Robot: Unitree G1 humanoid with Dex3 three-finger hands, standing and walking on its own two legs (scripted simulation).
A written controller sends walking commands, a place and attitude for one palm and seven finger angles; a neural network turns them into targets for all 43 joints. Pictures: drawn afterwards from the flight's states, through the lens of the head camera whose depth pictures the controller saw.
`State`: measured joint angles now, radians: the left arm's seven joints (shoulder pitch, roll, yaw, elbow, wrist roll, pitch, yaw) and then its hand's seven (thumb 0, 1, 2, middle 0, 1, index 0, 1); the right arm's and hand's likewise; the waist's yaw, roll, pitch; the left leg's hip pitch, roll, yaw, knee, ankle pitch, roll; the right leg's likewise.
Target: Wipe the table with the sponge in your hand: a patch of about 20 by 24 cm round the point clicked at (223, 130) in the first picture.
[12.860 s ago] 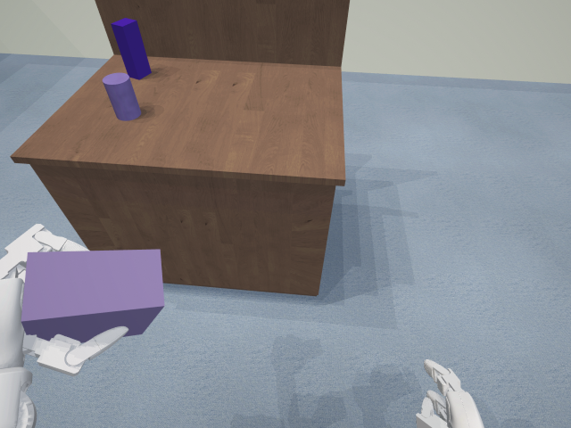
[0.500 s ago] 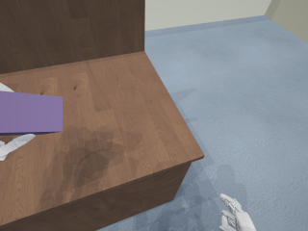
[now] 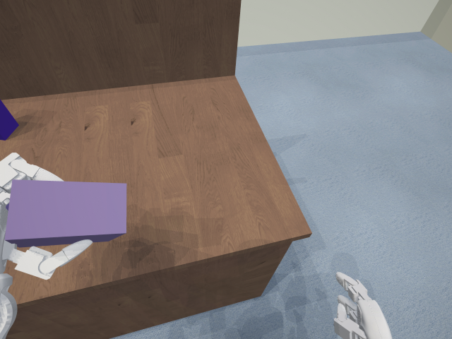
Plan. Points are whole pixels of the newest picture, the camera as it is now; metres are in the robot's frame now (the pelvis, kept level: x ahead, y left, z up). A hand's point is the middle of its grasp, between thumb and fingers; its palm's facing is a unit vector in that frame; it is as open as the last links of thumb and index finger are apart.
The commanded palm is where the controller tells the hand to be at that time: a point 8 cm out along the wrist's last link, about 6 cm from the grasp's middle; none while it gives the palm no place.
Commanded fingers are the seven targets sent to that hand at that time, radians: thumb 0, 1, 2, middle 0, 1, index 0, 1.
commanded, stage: come to a stop and stand still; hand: left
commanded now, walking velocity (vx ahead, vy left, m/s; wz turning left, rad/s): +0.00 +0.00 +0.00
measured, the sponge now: (85, 216) +0.23 +0.22 +0.14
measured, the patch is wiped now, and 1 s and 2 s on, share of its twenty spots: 0.00 0.00 0.00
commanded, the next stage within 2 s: look again from close up in 0.42 s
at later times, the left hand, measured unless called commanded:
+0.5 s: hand (29, 231) +0.19 +0.27 +0.16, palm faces +0.38 -0.86 -0.35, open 10.2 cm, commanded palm +0.14 +0.30 +0.18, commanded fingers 0.00 0.10 1.30 -1.20 -1.60 -1.20 -1.60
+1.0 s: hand (36, 229) +0.20 +0.26 +0.16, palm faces +0.38 -0.86 -0.33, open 10.2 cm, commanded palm +0.14 +0.29 +0.18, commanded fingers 0.00 0.10 1.30 -1.20 -1.60 -1.20 -1.60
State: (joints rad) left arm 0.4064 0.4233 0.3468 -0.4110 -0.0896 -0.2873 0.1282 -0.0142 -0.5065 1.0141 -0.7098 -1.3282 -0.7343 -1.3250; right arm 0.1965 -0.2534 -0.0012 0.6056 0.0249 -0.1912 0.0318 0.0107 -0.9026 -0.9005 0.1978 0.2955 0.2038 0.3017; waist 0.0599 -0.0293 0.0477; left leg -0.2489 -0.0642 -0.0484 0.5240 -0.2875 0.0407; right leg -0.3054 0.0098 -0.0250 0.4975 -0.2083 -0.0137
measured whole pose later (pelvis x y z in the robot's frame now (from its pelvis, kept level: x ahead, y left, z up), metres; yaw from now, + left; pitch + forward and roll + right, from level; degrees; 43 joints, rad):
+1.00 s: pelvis -0.01 +0.01 +0.00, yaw +1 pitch +0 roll -1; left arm 0.44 0.40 0.33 -0.44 -0.12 -0.22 0.10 -0.01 -0.51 1.02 -0.71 -1.33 -0.73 -1.32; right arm 0.17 -0.22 0.00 0.61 0.04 -0.17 0.02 0.01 -0.90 -0.90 0.20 0.30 0.20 0.30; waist 0.04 -0.02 0.05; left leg -0.24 -0.08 -0.07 0.49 -0.25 0.05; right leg -0.27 0.00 -0.04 0.43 -0.16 0.00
